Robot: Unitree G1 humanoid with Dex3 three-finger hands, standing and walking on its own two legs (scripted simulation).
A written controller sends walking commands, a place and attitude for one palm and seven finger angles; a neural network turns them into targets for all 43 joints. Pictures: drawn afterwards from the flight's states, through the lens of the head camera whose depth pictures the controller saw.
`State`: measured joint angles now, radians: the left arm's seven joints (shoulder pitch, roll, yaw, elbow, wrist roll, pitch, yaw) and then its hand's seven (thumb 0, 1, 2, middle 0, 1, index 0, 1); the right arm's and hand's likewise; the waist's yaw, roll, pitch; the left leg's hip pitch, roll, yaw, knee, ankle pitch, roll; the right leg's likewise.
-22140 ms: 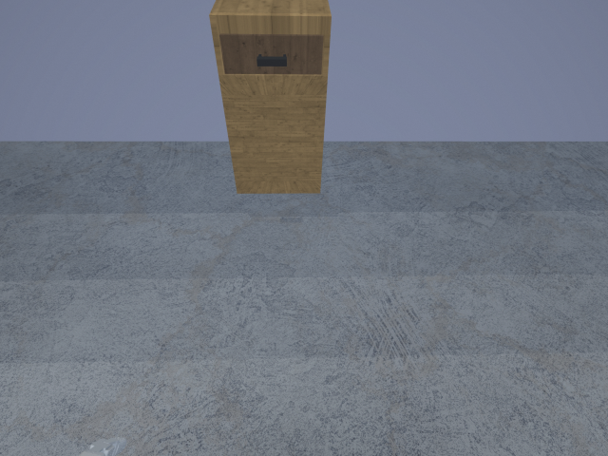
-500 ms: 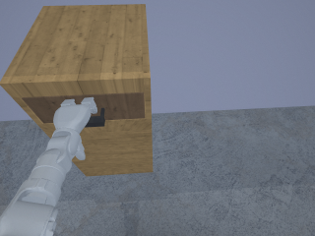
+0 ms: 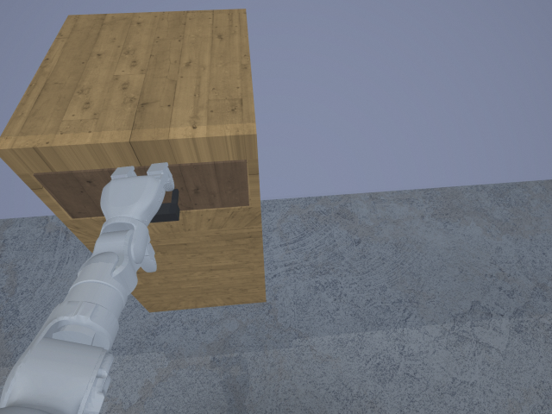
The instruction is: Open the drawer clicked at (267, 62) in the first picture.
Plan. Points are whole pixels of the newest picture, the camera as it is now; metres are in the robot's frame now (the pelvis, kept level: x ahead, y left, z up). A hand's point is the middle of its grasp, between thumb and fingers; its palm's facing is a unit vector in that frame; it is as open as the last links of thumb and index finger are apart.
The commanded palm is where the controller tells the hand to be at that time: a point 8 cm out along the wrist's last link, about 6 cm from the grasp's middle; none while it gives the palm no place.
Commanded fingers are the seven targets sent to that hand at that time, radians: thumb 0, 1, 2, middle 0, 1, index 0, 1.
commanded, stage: re-aim the fingers above the handle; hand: left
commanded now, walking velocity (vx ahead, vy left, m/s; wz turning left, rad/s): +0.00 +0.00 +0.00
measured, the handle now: (150, 204) +0.50 +0.24 -0.05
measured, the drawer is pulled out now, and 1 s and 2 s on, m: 0.00 0.00 0.00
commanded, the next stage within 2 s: lower the fingers behind the handle in 1.52 s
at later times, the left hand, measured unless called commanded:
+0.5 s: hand (153, 214) +0.43 +0.20 +0.01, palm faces -0.02 -0.07 -1.00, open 13.8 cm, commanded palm +0.40 +0.23 +0.06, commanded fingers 0.00 -0.50 0.30 -0.30 -1.20 -0.30 -1.20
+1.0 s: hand (139, 211) +0.43 +0.22 +0.01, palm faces +0.08 -0.03 -1.00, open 13.8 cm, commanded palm +0.39 +0.23 +0.06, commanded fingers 0.00 -0.50 0.30 -0.30 -1.20 -0.30 -1.20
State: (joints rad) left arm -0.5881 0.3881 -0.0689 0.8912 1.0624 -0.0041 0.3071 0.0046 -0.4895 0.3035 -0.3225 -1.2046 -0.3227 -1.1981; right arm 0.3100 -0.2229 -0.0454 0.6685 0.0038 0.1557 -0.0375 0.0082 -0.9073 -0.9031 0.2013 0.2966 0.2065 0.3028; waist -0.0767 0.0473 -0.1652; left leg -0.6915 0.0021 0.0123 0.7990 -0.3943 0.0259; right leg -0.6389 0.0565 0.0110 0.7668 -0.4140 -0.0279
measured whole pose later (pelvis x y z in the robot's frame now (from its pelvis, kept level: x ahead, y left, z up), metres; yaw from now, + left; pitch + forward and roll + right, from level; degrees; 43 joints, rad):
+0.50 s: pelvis -0.01 +0.01 +0.00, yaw +0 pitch +17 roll -1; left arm -0.65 0.36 -0.08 0.93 1.08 0.00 0.38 0.00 -0.49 0.30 -0.32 -1.20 -0.32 -1.20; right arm 0.28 -0.23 -0.05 0.69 0.00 0.12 -0.03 0.01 -0.91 -0.90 0.20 0.30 0.21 0.30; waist -0.08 0.04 -0.16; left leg -0.73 0.00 0.01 0.83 -0.39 0.03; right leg -0.68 0.05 0.01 0.79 -0.41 -0.02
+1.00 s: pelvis +0.00 +0.00 -0.01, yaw +0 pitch +18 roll -1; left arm -0.59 0.39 -0.02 0.86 1.11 0.00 0.46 0.01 -0.49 0.30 -0.32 -1.20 -0.32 -1.20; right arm 0.27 -0.24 -0.07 0.69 -0.01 0.13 -0.02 0.01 -0.91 -0.90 0.20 0.30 0.20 0.30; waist -0.06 0.05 -0.17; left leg -0.76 0.00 0.02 0.86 -0.41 0.03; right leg -0.71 0.06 0.01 0.83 -0.43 -0.03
